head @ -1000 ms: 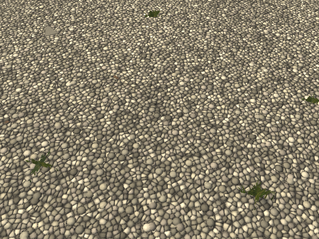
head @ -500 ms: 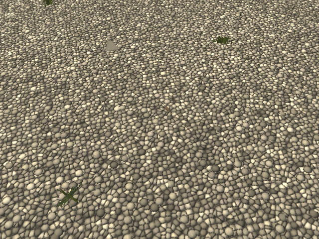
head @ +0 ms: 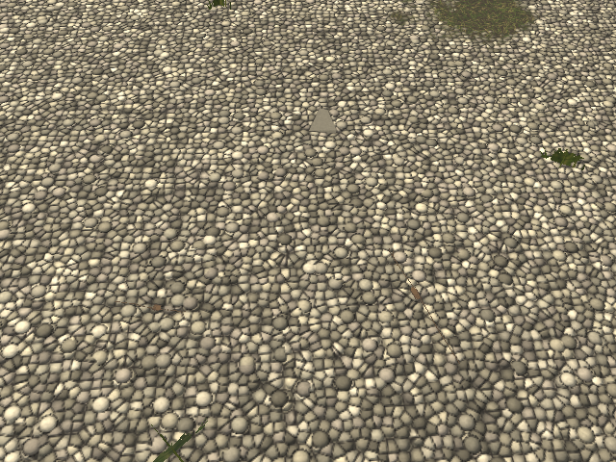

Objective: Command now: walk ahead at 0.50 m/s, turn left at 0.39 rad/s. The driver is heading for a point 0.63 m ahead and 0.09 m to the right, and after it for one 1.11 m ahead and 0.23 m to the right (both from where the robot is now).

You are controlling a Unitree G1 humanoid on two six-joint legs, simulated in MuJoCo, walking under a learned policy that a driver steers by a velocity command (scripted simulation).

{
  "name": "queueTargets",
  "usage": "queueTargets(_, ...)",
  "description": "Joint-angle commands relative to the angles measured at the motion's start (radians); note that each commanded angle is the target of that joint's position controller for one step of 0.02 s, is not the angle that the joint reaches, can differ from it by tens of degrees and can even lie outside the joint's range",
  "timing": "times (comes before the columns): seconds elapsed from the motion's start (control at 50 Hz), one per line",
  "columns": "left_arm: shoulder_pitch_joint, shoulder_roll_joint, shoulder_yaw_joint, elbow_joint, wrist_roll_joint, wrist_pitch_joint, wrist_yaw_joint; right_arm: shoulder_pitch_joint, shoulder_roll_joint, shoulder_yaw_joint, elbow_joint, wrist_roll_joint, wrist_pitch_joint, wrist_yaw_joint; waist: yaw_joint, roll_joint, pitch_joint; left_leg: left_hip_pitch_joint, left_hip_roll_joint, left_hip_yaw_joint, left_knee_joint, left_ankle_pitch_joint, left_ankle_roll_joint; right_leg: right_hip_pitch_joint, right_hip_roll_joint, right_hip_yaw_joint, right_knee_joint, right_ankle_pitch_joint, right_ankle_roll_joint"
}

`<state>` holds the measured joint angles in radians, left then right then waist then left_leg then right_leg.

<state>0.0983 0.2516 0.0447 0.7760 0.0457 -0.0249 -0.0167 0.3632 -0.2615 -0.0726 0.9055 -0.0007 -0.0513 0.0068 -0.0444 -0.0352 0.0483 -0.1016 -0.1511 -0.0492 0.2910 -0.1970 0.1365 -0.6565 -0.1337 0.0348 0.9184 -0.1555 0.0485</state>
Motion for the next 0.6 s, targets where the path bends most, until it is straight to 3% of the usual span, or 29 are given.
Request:
queueTargets(0.02, -0.061, 0.060, 0.008, -0.069, -0.004, -0.004, -0.006, 0.068, -0.126, -0.022, -0.037, 0.001, -0.018, -0.004, -0.015, 0.087, -0.013, 0.051, 0.258, -0.192, -0.093, 0.382, 0.086, -0.031, 0.030, -0.046, -0.114, 0.124, -0.004)
queueTargets(0.12, -0.190, 0.060, -0.003, -0.118, -0.013, -0.019, -0.017, 0.142, -0.127, -0.012, -0.012, -0.013, -0.021, -0.017, -0.063, 0.100, 0.013, 0.175, 0.291, -0.194, -0.059, 0.467, 0.074, -0.035, 0.072, -0.072, -0.269, 0.149, -0.045)
queueTargets(0.16, -0.192, 0.071, -0.002, -0.130, -0.016, -0.027, -0.018, 0.138, -0.139, -0.011, -0.007, -0.019, -0.022, -0.023, -0.050, 0.111, 0.025, 0.200, 0.316, -0.202, -0.038, 0.528, 0.065, 0.011, 0.090, -0.073, -0.324, 0.107, -0.074)
queueTargets(0.2, -0.083, 0.093, 0.007, -0.103, -0.019, -0.034, -0.010, 0.092, -0.158, -0.012, -0.011, -0.021, -0.026, -0.027, 0.013, 0.123, 0.000, 0.176, 0.317, -0.177, 0.038, 0.726, 0.032, 0.187, 0.134, -0.083, -0.381, 0.034, -0.111)
queueTargets(0.22, 0.025, 0.114, 0.018, -0.068, -0.021, -0.039, 0.000, 0.081, -0.168, -0.014, -0.008, -0.023, -0.028, -0.025, 0.059, 0.119, -0.054, 0.171, 0.299, -0.159, 0.154, 0.851, 0.019, 0.318, 0.170, -0.096, -0.403, 0.000, -0.131)
queueTargets(0.24, 0.179, 0.134, 0.029, -0.022, -0.017, -0.049, 0.012, 0.065, -0.168, -0.012, -0.008, -0.020, -0.030, -0.020, 0.135, 0.085, -0.136, 0.111, 0.257, -0.117, 0.339, 0.824, 0.002, 0.518, 0.158, -0.087, -0.460, 0.040, -0.158)
queueTargets(0.26, 0.345, 0.201, 0.046, 0.000, 0.007, -0.055, 0.029, 0.072, -0.118, 0.003, -0.037, -0.013, -0.035, -0.016, 0.189, -0.006, -0.265, -0.065, 0.203, -0.084, 0.620, 0.516, -0.013, 0.764, -0.051, 0.141, -0.466, -0.076, -0.209)
queueTargets(0.28, 0.372, 0.293, 0.071, 0.018, 0.016, -0.048, 0.022, 0.212, -0.041, 0.013, -0.037, 0.023, -0.032, -0.011, 0.119, -0.258, -0.359, -0.383, 0.007, -0.006, 0.953, -0.263, -0.057, 0.966, -0.297, 0.632, -0.577, -0.113, -0.354)
queueTargets(0.3, 0.296, 0.202, 0.054, 0.012, -0.019, -0.037, 0.009, 0.153, -0.122, 0.002, -0.024, -0.015, -0.026, -0.018, 0.099, -0.086, -0.252, -0.480, 0.062, -0.086, 1.029, -0.275, -0.040, 0.861, -0.260, 0.686, -0.641, -0.194, -0.334)
queueTargets(0.32, 0.200, 0.139, 0.039, -0.003, -0.029, -0.037, 0.006, 0.071, -0.119, 0.001, -0.040, -0.018, -0.027, -0.012, 0.074, -0.011, -0.114, -0.493, 0.109, -0.081, 1.004, -0.183, -0.042, 0.717, -0.224, 0.505, -0.653, -0.172, -0.314)
queueTargets(0.34, 0.161, 0.100, 0.028, 0.000, -0.022, -0.043, 0.003, 0.023, -0.100, 0.008, -0.053, -0.018, -0.028, -0.006, 0.062, 0.029, -0.062, -0.476, 0.142, -0.067, 0.956, -0.133, -0.046, 0.627, -0.175, 0.394, -0.678, -0.064, -0.292)
queueTargets(0.38, 0.166, 0.076, 0.017, 0.029, -0.026, -0.054, 0.008, 0.026, -0.077, 0.013, -0.055, -0.034, -0.009, 0.008, 0.025, -0.024, -0.038, -0.416, 0.182, -0.042, 0.881, -0.108, -0.061, 0.529, -0.101, 0.244, -0.717, 0.064, -0.253)
queueTargets(0.44, 0.226, 0.089, 0.020, 0.072, -0.036, -0.076, 0.004, 0.002, -0.056, 0.020, -0.057, -0.042, 0.008, 0.021, 0.016, -0.042, -0.036, -0.434, 0.202, -0.004, 0.819, -0.085, -0.088, 0.519, -0.081, 0.167, -0.751, 0.189, -0.268)
queueTargets(0.52, 0.287, 0.095, 0.020, 0.108, -0.040, -0.076, 0.004, -0.177, -0.042, 0.033, -0.113, -0.040, 0.012, 0.031, 0.046, -0.030, 0.009, -0.544, 0.247, 0.053, 0.646, 0.048, -0.123, 0.547, -0.047, 0.087, -0.805, 0.216, -0.261)
queueTargets(0.6, 0.340, 0.106, 0.020, 0.137, -0.040, -0.075, 0.003, -0.320, -0.017, 0.051, -0.154, -0.031, 0.007, 0.034, 0.083, -0.035, 0.021, -0.494, 0.231, 0.097, 0.420, 0.162, -0.129, 0.568, -0.028, 0.027, -0.796, 0.289, -0.237)
